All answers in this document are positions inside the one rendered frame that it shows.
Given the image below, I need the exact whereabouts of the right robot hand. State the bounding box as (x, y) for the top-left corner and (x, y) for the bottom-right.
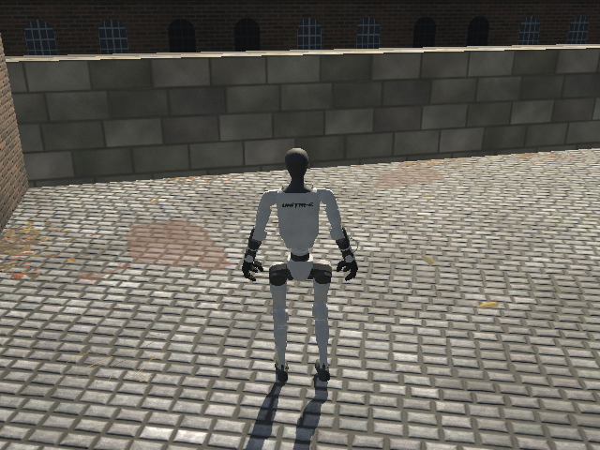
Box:
(337, 258), (358, 281)

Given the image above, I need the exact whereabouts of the robot left thigh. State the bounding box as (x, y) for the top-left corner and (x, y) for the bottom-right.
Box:
(269, 262), (289, 325)

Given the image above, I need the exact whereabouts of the robot left forearm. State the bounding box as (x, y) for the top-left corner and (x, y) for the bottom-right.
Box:
(244, 226), (262, 263)

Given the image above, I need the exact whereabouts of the left robot upper arm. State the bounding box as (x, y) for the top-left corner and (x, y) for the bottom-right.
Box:
(252, 189), (278, 241)

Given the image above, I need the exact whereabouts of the right robot shin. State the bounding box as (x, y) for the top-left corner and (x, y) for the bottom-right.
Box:
(314, 303), (329, 368)

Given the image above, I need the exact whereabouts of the right robot upper arm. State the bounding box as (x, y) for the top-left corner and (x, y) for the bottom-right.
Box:
(317, 188), (345, 240)

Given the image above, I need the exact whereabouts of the robot right forearm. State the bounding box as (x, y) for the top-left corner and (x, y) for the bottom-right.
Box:
(336, 225), (355, 263)

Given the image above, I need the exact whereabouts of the left robot hand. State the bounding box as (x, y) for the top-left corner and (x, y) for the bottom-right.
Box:
(242, 260), (263, 281)

